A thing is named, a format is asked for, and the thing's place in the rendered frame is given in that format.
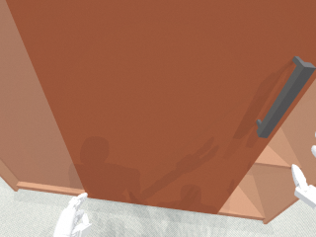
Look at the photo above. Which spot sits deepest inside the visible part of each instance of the handle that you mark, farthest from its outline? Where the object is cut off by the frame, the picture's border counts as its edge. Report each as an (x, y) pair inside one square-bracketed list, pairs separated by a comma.
[(288, 93)]

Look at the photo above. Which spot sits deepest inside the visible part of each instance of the wardrobe door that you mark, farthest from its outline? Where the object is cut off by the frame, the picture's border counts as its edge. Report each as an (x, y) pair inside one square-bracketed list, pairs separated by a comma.
[(31, 144), (157, 100)]

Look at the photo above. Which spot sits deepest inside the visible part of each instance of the robot left hand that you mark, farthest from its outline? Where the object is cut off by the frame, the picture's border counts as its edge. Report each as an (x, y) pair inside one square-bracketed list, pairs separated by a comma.
[(68, 218)]

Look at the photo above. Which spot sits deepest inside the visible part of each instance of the robot right hand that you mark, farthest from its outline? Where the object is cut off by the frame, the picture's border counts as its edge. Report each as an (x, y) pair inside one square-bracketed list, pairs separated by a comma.
[(302, 191)]

